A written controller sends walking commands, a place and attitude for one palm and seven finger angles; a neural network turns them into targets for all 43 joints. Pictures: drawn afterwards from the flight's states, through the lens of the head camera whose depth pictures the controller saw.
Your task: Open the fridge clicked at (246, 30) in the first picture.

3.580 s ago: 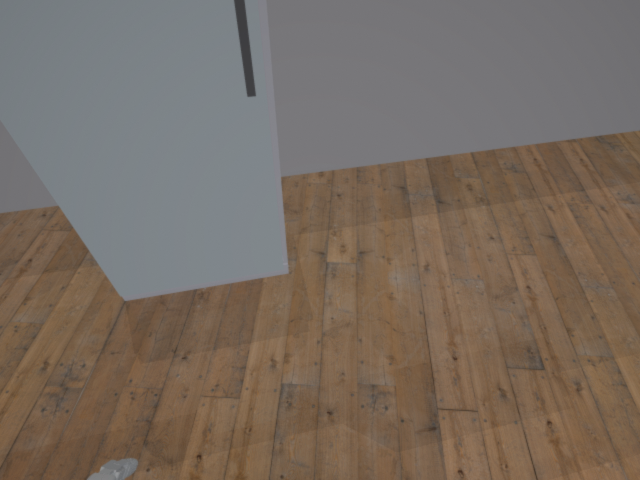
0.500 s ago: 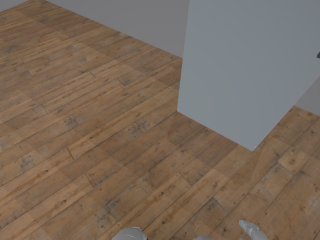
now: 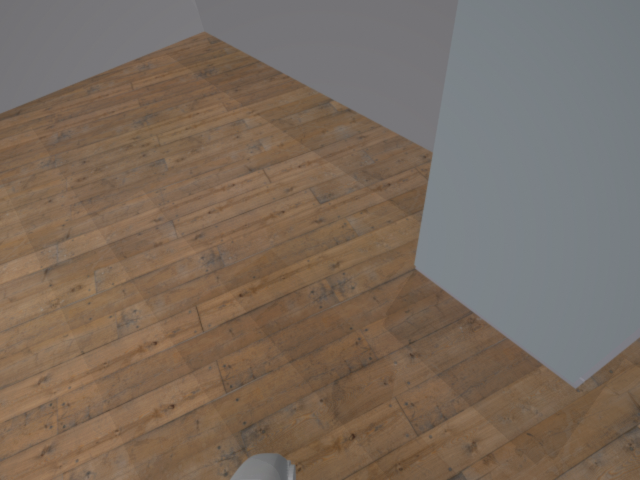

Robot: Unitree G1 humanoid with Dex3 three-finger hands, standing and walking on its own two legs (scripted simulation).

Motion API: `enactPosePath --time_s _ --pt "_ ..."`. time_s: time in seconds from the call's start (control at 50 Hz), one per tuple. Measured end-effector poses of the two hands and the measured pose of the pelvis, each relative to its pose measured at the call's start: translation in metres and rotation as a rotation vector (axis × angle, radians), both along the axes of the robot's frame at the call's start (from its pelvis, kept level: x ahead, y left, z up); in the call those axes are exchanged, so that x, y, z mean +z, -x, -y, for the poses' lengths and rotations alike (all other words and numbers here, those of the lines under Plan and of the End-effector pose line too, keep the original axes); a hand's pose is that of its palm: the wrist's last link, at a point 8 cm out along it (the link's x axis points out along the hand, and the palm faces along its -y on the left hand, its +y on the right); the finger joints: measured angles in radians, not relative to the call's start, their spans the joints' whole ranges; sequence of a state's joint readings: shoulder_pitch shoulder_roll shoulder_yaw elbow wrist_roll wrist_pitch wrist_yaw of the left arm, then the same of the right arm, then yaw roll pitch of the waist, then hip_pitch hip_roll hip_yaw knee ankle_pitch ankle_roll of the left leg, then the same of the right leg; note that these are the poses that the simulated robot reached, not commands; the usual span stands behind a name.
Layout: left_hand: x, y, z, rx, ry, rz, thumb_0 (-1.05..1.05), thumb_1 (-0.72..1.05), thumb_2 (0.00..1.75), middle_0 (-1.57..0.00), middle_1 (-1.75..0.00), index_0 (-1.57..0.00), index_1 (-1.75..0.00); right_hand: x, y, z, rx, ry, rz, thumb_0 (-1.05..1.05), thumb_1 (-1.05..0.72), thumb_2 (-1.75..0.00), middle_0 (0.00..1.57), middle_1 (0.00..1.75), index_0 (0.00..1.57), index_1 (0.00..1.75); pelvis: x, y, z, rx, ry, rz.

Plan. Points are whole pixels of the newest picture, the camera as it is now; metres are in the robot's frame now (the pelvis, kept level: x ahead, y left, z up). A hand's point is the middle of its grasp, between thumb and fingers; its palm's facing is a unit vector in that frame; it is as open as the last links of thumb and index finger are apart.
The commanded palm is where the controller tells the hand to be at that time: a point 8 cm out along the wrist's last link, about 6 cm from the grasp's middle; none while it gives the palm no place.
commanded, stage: walk to a spot facing it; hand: right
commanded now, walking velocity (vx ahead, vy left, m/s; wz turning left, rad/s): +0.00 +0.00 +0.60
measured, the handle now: out of the picture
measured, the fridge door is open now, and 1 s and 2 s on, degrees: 0 0 0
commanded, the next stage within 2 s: turn to face it in 0.16 s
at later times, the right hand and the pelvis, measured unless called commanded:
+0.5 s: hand (418, 449) +0.20 -0.11 -0.16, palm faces -0.18 +0.96 -0.23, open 7.3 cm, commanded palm none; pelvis +0.05 +0.04 -0.01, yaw +9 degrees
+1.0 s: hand out of the picture +0.09 -0.22 -0.18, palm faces +0.15 +0.96 -0.25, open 7.3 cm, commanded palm none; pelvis +0.04 +0.00 +0.00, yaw -6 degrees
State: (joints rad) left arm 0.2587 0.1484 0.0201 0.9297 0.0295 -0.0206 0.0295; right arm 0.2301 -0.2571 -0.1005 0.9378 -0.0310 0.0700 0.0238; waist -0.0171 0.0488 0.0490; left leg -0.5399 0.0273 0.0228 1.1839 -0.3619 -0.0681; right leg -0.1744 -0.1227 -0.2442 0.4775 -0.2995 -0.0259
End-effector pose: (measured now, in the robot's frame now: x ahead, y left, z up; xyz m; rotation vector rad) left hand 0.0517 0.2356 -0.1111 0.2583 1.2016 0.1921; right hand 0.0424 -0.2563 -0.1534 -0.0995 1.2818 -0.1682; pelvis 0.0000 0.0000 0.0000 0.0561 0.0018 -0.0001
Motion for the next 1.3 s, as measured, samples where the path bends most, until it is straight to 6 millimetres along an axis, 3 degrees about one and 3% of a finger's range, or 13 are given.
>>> enactPosePath --time_s 0.12,0.26,0.32,0.4,0.52,0.6,0.74,0.86,0.98,1.08,1.2,1.3 --pt "-0.012 0.043 -0.005 0.141 0.021 -0.099 0.01 0.91 0.9 -0.21 -0.3 -0.2 -0.3 0.0 -0.046 -0.014 0.109 -0.002 -0.012 0.0 -0.91 -0.9 0.2 0.29 0.2 0.3 -0.003 -0.011 -0.001 0.082 0.017 0.005" --pt "-0.045 0.085 -0.021 0.299 0.088 -0.186 0.01 0.91 0.9 -0.21 -0.3 -0.2 -0.3 0.002 -0.125 -0.056 0.277 0.037 0.076 0.0 -0.91 -0.9 0.2 0.3 0.2 0.3 -0.02 -0.028 -0.021 0.181 0.047 0.007" --pt "-0.06 0.09 -0.031 0.329 0.112 -0.212 0.01 0.91 0.9 -0.21 -0.3 -0.2 -0.3 0.005 -0.15 -0.073 0.314 0.067 0.158 0.0 -0.91 -0.9 0.2 0.3 0.2 0.3 -0.029 -0.031 -0.032 0.196 0.048 0.012" --pt "-0.057 0.071 -0.038 0.329 0.117 -0.181 0.01 0.91 0.9 -0.2 -0.3 -0.2 -0.3 0.018 -0.158 -0.084 0.312 0.084 0.189 0.0 -0.91 -0.9 0.2 0.3 0.2 0.3 -0.021 -0.038 -0.038 0.2 0.049 0.022" --pt "-0.046 0.032 -0.033 0.278 0.133 -0.103 0.01 0.91 0.9 -0.2 -0.29 -0.19 -0.3 0.02 -0.152 -0.095 0.284 0.043 0.188 0.0 -0.91 -0.9 0.2 0.3 0.2 0.3 -0.012 -0.048 -0.04 0.153 0.046 0.019" --pt "-0.041 0.01 -0.025 0.211 0.117 -0.106 0.01 0.92 0.9 -0.2 -0.3 -0.2 -0.3 0.009 -0.137 -0.088 0.213 0.0 0.179 0.0 -0.91 -0.9 0.2 0.3 0.21 0.3 -0.013 -0.051 -0.031 0.104 0.037 0.021" --pt "-0.032 -0.023 -0.012 0.09 0.045 -0.08 0.01 0.92 0.9 -0.2 -0.3 -0.2 -0.3 -0.021 -0.089 -0.038 0.062 -0.007 0.068 0.0 -0.91 -0.9 0.2 0.3 0.21 0.3 -0.023 -0.051 -0.007 0.022 0.027 0.006" --pt "-0.015 -0.031 -0.003 0.033 0.023 -0.093 0.01 0.91 0.9 -0.2 -0.3 -0.2 -0.3 -0.004 -0.052 -0.002 -0.004 0.036 -0.026 0.0 -0.91 -0.9 0.2 0.3 0.2 0.3 -0.006 -0.047 0.003 -0.029 0.007 -0.026" --pt "-0.01 -0.043 -0.005 -0.024 0.024 -0.089 0.01 0.91 0.9 -0.21 -0.3 -0.2 -0.3 0.008 -0.036 0.013 -0.07 0.078 -0.014 0.0 -0.91 -0.9 0.2 0.3 0.2 0.3 0.0 -0.043 0.0 -0.091 0.006 -0.035" --pt "-0.014 -0.054 -0.017 -0.071 0.032 -0.073 0.01 0.9 0.9 -0.21 -0.3 -0.2 -0.3 0.015 -0.036 0.005 -0.107 0.097 0.035 0.0 -0.91 -0.9 0.2 0.3 0.2 0.3 -0.001 -0.037 -0.011 -0.15 0.018 -0.033" --pt "-0.028 -0.067 -0.043 -0.13 0.054 -0.059 0.01 0.9 0.9 -0.21 -0.3 -0.2 -0.3 0.026 -0.038 -0.023 -0.14 0.119 0.119 0.0 -0.91 -0.9 0.2 0.3 0.2 0.3 -0.006 -0.026 -0.037 -0.223 0.038 -0.031" --pt "-0.045 -0.084 -0.067 -0.185 0.083 -0.048 0.01 0.91 0.9 -0.21 -0.3 -0.2 -0.3 0.034 -0.014 -0.053 -0.189 0.162 0.154 0.0 -0.91 -0.9 0.2 0.3 0.2 0.3 -0.014 -0.019 -0.063 -0.285 0.063 -0.023"
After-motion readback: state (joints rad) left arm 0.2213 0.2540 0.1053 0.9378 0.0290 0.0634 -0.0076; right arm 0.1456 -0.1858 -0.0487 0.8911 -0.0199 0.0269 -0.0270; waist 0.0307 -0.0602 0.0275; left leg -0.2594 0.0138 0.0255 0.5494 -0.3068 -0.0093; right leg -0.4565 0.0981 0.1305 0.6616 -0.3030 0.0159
